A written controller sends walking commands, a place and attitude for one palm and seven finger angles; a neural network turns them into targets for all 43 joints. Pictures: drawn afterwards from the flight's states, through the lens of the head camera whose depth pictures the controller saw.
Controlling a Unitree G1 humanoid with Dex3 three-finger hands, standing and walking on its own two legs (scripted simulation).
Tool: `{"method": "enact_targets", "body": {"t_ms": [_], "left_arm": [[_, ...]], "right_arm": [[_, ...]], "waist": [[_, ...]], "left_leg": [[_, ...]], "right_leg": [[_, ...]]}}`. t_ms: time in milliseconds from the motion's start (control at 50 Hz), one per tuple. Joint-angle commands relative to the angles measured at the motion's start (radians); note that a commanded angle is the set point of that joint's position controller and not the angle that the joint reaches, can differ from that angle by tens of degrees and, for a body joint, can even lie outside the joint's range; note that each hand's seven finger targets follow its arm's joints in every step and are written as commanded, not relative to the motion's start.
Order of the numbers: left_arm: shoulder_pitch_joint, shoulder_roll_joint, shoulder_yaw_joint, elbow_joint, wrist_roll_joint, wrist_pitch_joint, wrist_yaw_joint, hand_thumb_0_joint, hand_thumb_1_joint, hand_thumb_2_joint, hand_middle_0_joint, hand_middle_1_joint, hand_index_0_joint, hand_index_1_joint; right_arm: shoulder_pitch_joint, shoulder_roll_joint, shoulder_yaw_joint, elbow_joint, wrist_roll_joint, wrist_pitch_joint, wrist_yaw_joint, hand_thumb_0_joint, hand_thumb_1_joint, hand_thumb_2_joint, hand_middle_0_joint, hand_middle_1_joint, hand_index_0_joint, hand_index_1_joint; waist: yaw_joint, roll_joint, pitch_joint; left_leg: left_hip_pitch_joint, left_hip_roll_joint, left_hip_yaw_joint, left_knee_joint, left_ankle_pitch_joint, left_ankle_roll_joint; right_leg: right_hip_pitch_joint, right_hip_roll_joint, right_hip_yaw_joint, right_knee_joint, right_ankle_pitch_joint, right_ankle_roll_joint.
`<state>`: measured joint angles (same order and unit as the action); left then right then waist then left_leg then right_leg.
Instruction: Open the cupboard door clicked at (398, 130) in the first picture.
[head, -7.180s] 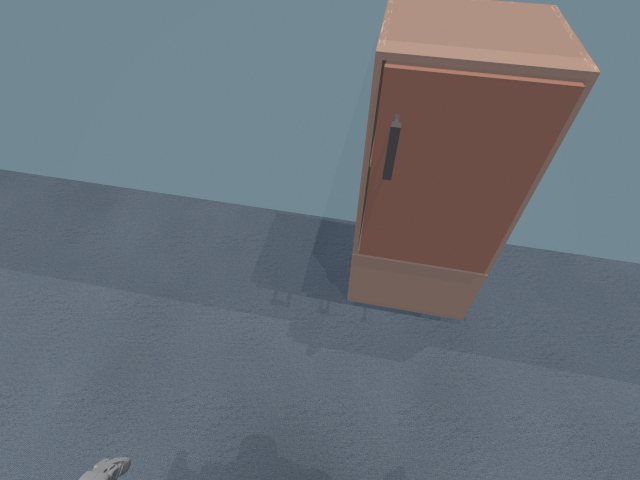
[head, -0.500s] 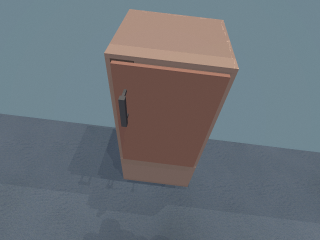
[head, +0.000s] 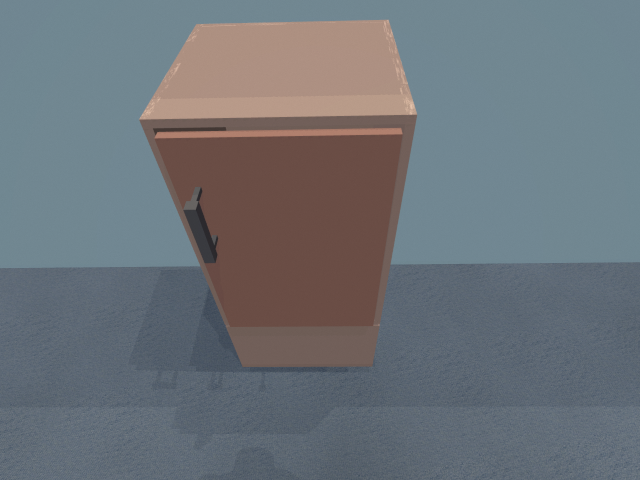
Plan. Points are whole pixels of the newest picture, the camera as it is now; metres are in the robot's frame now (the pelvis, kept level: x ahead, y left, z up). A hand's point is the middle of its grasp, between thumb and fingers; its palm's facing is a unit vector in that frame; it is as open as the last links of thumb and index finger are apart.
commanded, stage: come to a stop and stand still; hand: left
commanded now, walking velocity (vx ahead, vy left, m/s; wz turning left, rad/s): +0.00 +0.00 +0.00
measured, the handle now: (204, 226) +0.54 +0.22 -0.03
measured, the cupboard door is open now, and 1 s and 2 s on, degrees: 0 0 0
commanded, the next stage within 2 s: look again from close up in 0.54 s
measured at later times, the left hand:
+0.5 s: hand out of the picture +0.01 +0.14 -0.17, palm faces +0.04 -0.98 -0.20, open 7.4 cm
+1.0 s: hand out of the picture +0.02 +0.16 -0.16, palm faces +0.03 -0.98 -0.21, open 7.4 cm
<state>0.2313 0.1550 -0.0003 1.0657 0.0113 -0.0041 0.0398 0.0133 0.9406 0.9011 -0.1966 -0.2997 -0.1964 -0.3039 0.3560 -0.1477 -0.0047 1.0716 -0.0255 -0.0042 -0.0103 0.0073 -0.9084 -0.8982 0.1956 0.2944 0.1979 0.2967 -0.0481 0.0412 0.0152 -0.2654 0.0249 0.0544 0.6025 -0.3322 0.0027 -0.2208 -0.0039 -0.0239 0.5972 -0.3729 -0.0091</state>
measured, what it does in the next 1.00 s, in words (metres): stands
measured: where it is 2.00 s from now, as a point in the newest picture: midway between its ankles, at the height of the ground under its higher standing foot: outside the picture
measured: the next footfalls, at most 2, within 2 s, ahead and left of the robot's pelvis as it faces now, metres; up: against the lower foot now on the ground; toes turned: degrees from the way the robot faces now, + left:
none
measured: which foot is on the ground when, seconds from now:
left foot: down 0.00-1.00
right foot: down 0.00-1.00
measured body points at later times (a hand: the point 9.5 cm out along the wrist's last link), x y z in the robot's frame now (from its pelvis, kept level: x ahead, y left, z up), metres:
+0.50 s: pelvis +0.03 -0.03 +0.01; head +0.04 -0.03 +0.46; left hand +0.01 +0.19 -0.15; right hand +0.05 -0.25 -0.15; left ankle -0.01 +0.12 -0.73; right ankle -0.03 -0.11 -0.73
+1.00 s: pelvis +0.02 -0.02 +0.01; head +0.03 -0.02 +0.46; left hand +0.02 +0.21 -0.14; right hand +0.02 -0.23 -0.15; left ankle -0.01 +0.12 -0.73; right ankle -0.03 -0.11 -0.73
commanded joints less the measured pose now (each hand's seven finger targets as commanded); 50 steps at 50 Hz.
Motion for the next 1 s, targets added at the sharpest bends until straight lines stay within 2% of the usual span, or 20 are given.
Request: {"method": "enact_targets", "body": {"t_ms": [0, 40, 200, 300, 320, 360, 460, 600, 740, 820, 920, 980], "left_arm": [[0.079, 0.101, 0.014, -0.031, 0.003, -0.027, 0.002, 0.000, 0.900, 0.900, -0.200, -0.300, -0.200, -0.300], [0.073, 0.110, 0.014, -0.034, 0.001, -0.031, 0.002, 0.000, 0.900, 0.900, -0.200, -0.300, -0.200, -0.300], [0.099, 0.121, 0.019, -0.023, 0.003, -0.034, 0.003, 0.000, 0.900, 0.900, -0.200, -0.300, -0.200, -0.300], [0.124, 0.131, 0.022, -0.008, 0.004, -0.037, 0.002, 0.000, 0.900, 0.900, -0.200, -0.300, -0.200, -0.300], [0.125, 0.130, 0.023, -0.006, 0.003, -0.037, 0.003, 0.000, 0.900, 0.900, -0.200, -0.300, -0.200, -0.300], [0.129, 0.132, 0.023, -0.002, 0.002, -0.036, 0.003, 0.000, 0.900, 0.900, -0.200, -0.300, -0.200, -0.300], [0.139, 0.129, 0.025, 0.007, 0.004, -0.033, 0.004, 0.000, 0.900, 0.900, -0.200, -0.300, -0.200, -0.300], [0.133, 0.117, 0.024, 0.012, 0.005, -0.028, 0.003, 0.000, 0.900, 0.900, -0.200, -0.300, -0.200, -0.300], [0.123, 0.120, 0.025, 0.011, 0.003, -0.027, 0.000, 0.000, 0.900, 0.900, -0.200, -0.300, -0.200, -0.300], [0.114, 0.120, 0.025, 0.010, 0.003, -0.025, -0.001, 0.000, 0.900, 0.900, -0.200, -0.300, -0.200, -0.300], [0.109, 0.119, 0.024, 0.011, 0.002, -0.024, -0.002, 0.000, 0.900, 0.900, -0.200, -0.300, -0.200, -0.300], [0.108, 0.119, 0.025, 0.012, 0.001, -0.025, -0.003, 0.000, 0.900, 0.900, -0.200, -0.300, -0.200, -0.300]], "right_arm": [[0.005, -0.066, -0.002, -0.047, 0.005, -0.019, -0.014, 0.000, -0.900, -0.900, 0.200, 0.300, 0.200, 0.300], [0.022, -0.075, -0.002, -0.035, 0.006, -0.020, -0.016, 0.000, -0.900, -0.900, 0.200, 0.300, 0.200, 0.300], [-0.021, -0.088, -0.002, -0.010, 0.011, -0.023, -0.022, 0.000, -0.900, -0.900, 0.200, 0.300, 0.200, 0.300], [-0.043, -0.094, -0.002, -0.007, 0.013, -0.022, -0.025, 0.000, -0.900, -0.900, 0.200, 0.300, 0.200, 0.300], [-0.046, -0.100, -0.003, -0.005, 0.013, -0.022, -0.026, 0.000, -0.900, -0.900, 0.200, 0.300, 0.200, 0.300], [-0.053, -0.101, -0.003, -0.003, 0.015, -0.021, -0.027, 0.000, -0.900, -0.900, 0.200, 0.300, 0.200, 0.300], [-0.063, -0.097, -0.004, 0.007, 0.015, -0.018, -0.030, 0.000, -0.900, -0.900, 0.200, 0.300, 0.200, 0.300], [-0.065, -0.094, -0.004, 0.022, 0.015, -0.019, -0.031, 0.000, -0.900, -0.900, 0.200, 0.300, 0.200, 0.300], [-0.061, -0.100, -0.003, 0.028, 0.013, -0.021, -0.030, 0.000, -0.900, -0.900, 0.200, 0.300, 0.200, 0.300], [-0.054, -0.104, -0.003, 0.034, 0.013, -0.024, -0.030, 0.000, -0.900, -0.900, 0.200, 0.300, 0.200, 0.300], [-0.050, -0.105, -0.002, 0.039, 0.012, -0.024, -0.030, 0.000, -0.900, -0.900, 0.200, 0.300, 0.200, 0.300], [-0.045, -0.104, -0.003, 0.041, 0.012, -0.027, -0.029, 0.000, -0.900, -0.900, 0.200, 0.300, 0.200, 0.300]], "waist": [[0.037, -0.083, 0.096], [0.025, -0.111, 0.062], [0.036, -0.057, 0.020], [0.039, -0.075, -0.008], [0.038, -0.059, -0.017], [0.040, -0.065, -0.016], [0.044, -0.069, 0.006], [0.047, -0.054, 0.036], [0.050, -0.061, 0.031], [0.051, -0.032, 0.031], [0.053, -0.051, 0.048], [0.054, -0.043, 0.031]], "left_leg": [[-0.025, 0.064, -0.066, -0.120, 0.163, 0.030], [0.023, 0.058, -0.053, -0.112, 0.187, 0.022], [0.089, 0.070, -0.043, -0.137, 0.283, 0.017], [0.108, 0.068, -0.030, -0.130, 0.292, 0.009], [0.113, 0.068, -0.030, -0.125, 0.310, 0.008], [0.113, 0.070, -0.028, -0.129, 0.306, 0.006], [0.110, 0.070, -0.026, -0.133, 0.300, 0.004], [0.123, 0.080, -0.040, -0.167, 0.301, 0.011], [0.115, 0.079, -0.050, -0.185, 0.285, 0.012], [0.117, 0.083, -0.058, -0.200, 0.289, 0.016], [0.106, 0.083, -0.062, -0.211, 0.278, 0.018], [0.111, 0.084, -0.063, -0.211, 0.293, 0.020]], "right_leg": [[-0.053, -0.080, 0.101, -0.164, 0.181, -0.046], [-0.042, -0.091, 0.104, -0.166, 0.257, -0.044], [0.018, -0.095, 0.094, -0.154, 0.438, -0.038], [0.057, -0.106, 0.101, -0.160, 0.549, -0.038], [0.065, -0.108, 0.101, -0.156, 0.578, -0.039], [0.075, -0.110, 0.097, -0.158, 0.592, -0.039], [0.075, -0.110, 0.095, -0.174, 0.597, -0.033], [0.046, -0.097, 0.084, -0.194, 0.475, -0.033], [0.055, -0.100, 0.084, -0.205, 0.430, -0.032], [0.048, -0.094, 0.080, -0.205, 0.377, -0.033], [0.041, -0.095, 0.076, -0.210, 0.352, -0.032], [0.049, -0.097, 0.078, -0.206, 0.360, -0.033]]}}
